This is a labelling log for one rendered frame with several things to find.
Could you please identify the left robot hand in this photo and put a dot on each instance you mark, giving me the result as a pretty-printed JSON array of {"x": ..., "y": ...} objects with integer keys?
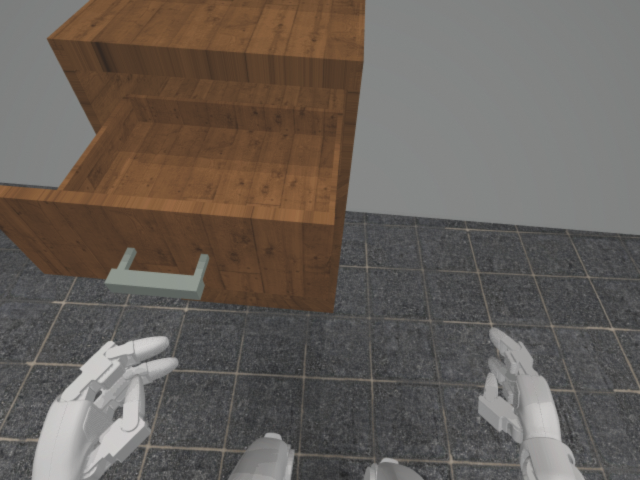
[{"x": 75, "y": 422}]

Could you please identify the handle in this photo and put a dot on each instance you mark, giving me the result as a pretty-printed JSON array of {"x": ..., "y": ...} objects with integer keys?
[{"x": 123, "y": 280}]

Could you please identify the right robot hand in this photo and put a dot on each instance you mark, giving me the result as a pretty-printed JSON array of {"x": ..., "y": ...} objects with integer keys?
[{"x": 528, "y": 392}]

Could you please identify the drawer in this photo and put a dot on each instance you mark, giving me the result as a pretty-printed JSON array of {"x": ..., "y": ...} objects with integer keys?
[{"x": 251, "y": 185}]

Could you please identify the robot left thigh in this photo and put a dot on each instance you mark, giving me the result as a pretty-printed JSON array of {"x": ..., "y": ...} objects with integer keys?
[{"x": 265, "y": 459}]

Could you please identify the right robot forearm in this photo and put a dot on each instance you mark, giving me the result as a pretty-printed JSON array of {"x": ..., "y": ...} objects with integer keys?
[{"x": 544, "y": 458}]

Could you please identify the cabinet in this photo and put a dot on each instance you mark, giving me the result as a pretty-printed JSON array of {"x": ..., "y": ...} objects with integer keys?
[{"x": 300, "y": 53}]

